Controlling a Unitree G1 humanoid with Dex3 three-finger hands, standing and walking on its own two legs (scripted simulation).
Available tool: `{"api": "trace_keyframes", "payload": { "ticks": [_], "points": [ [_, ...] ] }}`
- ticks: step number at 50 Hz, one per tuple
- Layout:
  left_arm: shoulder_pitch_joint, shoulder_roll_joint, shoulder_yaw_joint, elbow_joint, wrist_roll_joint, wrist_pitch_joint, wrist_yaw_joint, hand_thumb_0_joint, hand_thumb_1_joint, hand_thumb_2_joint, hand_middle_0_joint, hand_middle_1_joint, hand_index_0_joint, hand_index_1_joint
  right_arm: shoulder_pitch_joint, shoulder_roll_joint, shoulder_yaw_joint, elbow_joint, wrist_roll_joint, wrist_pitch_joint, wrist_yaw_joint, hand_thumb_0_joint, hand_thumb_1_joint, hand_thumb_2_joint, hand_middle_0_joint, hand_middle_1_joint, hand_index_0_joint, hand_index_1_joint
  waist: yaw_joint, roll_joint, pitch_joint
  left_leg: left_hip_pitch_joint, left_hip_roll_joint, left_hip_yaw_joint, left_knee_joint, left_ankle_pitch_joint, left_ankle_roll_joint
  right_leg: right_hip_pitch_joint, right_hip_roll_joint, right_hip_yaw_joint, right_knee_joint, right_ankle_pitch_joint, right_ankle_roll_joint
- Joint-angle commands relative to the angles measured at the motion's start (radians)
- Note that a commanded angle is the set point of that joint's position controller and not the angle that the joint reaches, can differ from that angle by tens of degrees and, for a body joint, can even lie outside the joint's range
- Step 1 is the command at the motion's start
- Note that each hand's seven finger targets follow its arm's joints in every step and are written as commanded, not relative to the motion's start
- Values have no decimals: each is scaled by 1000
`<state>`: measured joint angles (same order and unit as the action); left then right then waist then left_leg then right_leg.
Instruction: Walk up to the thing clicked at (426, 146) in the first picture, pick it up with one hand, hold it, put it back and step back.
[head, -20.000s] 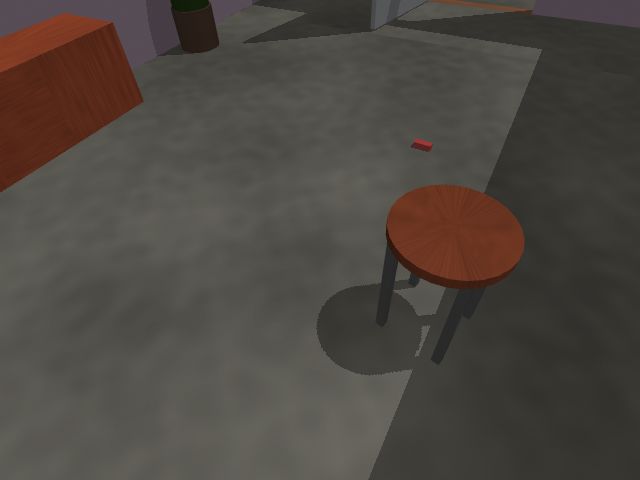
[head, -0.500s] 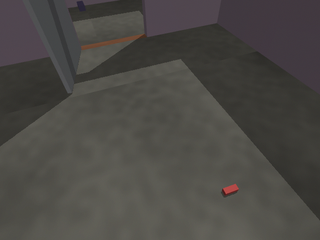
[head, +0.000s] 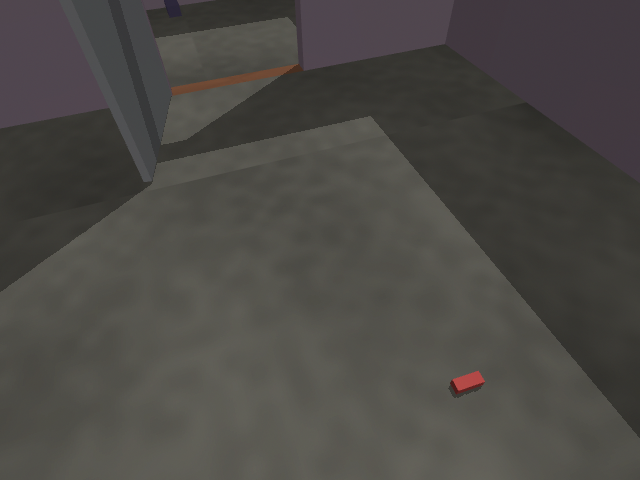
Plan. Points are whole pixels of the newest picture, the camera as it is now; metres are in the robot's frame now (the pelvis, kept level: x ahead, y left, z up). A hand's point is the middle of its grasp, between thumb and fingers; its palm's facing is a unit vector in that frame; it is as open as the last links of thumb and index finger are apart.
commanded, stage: stand
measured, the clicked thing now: (467, 382) +0.54 -0.43 -0.77
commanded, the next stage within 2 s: walk up in 1.82 s
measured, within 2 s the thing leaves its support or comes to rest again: neither
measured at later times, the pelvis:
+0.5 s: pelvis +0.01 +0.00 +0.00, yaw +0 degrees
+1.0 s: pelvis +0.00 +0.00 +0.00, yaw +1 degrees
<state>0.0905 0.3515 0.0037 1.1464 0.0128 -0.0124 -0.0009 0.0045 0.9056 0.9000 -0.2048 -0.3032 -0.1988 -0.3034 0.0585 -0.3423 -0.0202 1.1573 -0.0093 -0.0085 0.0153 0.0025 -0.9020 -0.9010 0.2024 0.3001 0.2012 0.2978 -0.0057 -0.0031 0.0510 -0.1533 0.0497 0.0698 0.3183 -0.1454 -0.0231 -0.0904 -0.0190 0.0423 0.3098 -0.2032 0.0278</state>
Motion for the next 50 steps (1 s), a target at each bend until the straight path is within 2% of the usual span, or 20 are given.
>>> {"api": "trace_keyframes", "payload": {
  "ticks": [1, 3, 6, 8, 13, 17, 21, 25, 27, 30, 31, 33, 36, 38, 41, 45, 50],
  "points": [
    [-41, 209, 42, -69, -5, -20, 10, 0, 900, 900, -200, -300, -200, -300, -49, -221, -36, -64, -1, -22, -16, 0, -900, -900, 200, 300, 200, 300, -5, 18, -124, 115, 107, -97, -23, 162, 32, -29, -111, 53, -38, 182, -39],
    [-35, 208, 42, -69, -4, -19, 12, 0, 900, 900, -200, -300, -200, -300, -53, -220, -37, -66, 1, -22, -17, 0, -900, -900, 200, 300, 200, 300, -5, 12, -126, 126, 108, -95, -17, 190, 35, -32, -110, 47, -34, 212, -37],
    [-35, 211, 42, -65, -6, -18, 12, 0, 900, 900, -200, -300, -200, -300, -46, -218, -34, -64, 1, -21, -17, 0, -900, -900, 200, 300, 200, 300, -5, 4, -100, 102, 104, -99, -27, 152, 32, -33, -110, 47, -42, 179, -36],
    [-29, 212, 42, -68, -5, -18, 11, 0, 900, 900, -200, -300, -200, -300, -48, -217, -35, -65, 1, -20, -17, 0, -900, -900, 200, 300, 200, 300, -3, 0, -106, 122, 106, -97, -23, 176, 32, -38, -110, 48, -39, 191, -38],
    [-31, 207, 42, -67, -6, -16, 11, 0, 900, 900, -200, -300, -200, -300, -46, -221, -33, -68, 1, -19, -17, 0, -900, -900, 200, 300, 200, 300, -2, 4, -89, 101, 99, -97, -31, 125, 30, -35, -113, 50, -49, 156, -36],
    [-35, 217, 42, -72, -7, -19, 12, 0, 900, 900, -200, -300, -200, -300, -36, -212, -30, -67, 0, -21, -16, 0, -900, -900, 200, 300, 200, 300, -6, -1, -103, 112, 103, -99, -24, 197, 29, -22, -116, 47, -39, 208, -38],
    [-25, 212, 42, -72, -4, -16, 11, 0, 900, 900, -200, -300, -200, -300, -44, -221, -32, -69, 2, -20, -18, 0, -900, -900, 200, 300, 200, 300, 0, 8, -105, 121, 102, -97, -25, 168, 31, -26, -115, 46, -48, 192, -38],
    [-27, 216, 41, -73, -4, -20, 14, 0, 900, 900, -200, -300, -200, -300, -38, -215, -31, -70, 3, -17, -17, 0, -900, -900, 200, 300, 200, 300, -4, -25, -98, 130, 106, -100, -13, 204, 34, -29, -116, 40, -46, 230, -35],
    [-27, 216, 41, -78, -4, -18, 13, 0, 900, 900, -200, -300, -200, -300, -24, -219, -31, -70, 1, -16, -18, 0, -900, -900, 200, 300, 200, 300, -6, 5, -96, 112, 98, -90, -24, 151, 31, -29, -117, 46, -56, 190, -35],
    [-26, 216, 41, -78, -4, -17, 14, 0, 900, 900, -200, -300, -200, -300, -30, -219, -30, -71, 1, -16, -17, 0, -900, -900, 200, 300, 200, 300, -3, 10, -100, 108, 100, -93, -23, 148, 33, -18, -118, 46, -57, 184, -37],
    [-23, 220, 41, -78, -3, -20, 15, 0, 900, 900, -200, -300, -200, -300, -29, -216, -31, -71, 1, -17, -17, 0, -900, -900, 200, 300, 200, 300, -4, -6, -104, 114, 105, -100, -21, 183, 33, -12, -117, 42, -50, 212, -37],
    [-22, 219, 39, -75, -4, -19, 14, 0, 900, 900, -200, -300, -200, -300, -33, -214, -29, -72, 1, -16, -16, 0, -900, -900, 200, 300, 200, 300, -5, -16, -80, 96, 100, -102, -27, 159, 30, -21, -114, 39, -58, 190, -35],
    [-15, 218, 39, -80, -3, -20, 14, 0, 900, 900, -200, -300, -200, -300, -26, -219, -31, -73, 0, -17, -17, 0, -900, -900, 200, 300, 200, 300, -4, 3, -113, 121, 104, -98, -13, 201, 34, -10, -118, 37, -51, 229, -36],
    [-22, 222, 40, -81, -4, -19, 15, 0, 900, 900, -200, -300, -200, -300, -21, -219, -31, -72, 2, -16, -18, 0, -900, -900, 200, 300, 200, 300, -5, -5, -98, 111, 100, -96, -20, 172, 31, -16, -118, 41, -53, 207, -38],
    [-9, 217, 38, -81, -2, -18, 14, 0, 900, 900, -200, -300, -200, -300, -30, -226, -33, -73, 2, -17, -19, 0, -900, -900, 200, 300, 200, 300, -1, 12, -105, 128, 106, -99, -15, 198, 35, -20, -115, 37, -49, 215, -38],
    [-11, 220, 38, -82, -2, -21, 14, 0, 900, 900, -200, -300, -200, -300, -16, -217, -30, -74, 2, -16, -17, 0, -900, -900, 200, 300, 200, 300, -5, -11, -99, 115, 103, -100, -20, 177, 36, -15, -117, 36, -54, 209, -36],
    [-5, 216, 37, -80, -3, -18, 14, 0, 900, 900, -200, -300, -200, -300, -21, -220, -30, -74, 1, -15, -17, 0, -900, -900, 200, 300, 200, 300, -3, 0, -59, 94, 98, -103, -32, 120, 33, -44, -113, 38, -68, 138, -36]
  ]
}}
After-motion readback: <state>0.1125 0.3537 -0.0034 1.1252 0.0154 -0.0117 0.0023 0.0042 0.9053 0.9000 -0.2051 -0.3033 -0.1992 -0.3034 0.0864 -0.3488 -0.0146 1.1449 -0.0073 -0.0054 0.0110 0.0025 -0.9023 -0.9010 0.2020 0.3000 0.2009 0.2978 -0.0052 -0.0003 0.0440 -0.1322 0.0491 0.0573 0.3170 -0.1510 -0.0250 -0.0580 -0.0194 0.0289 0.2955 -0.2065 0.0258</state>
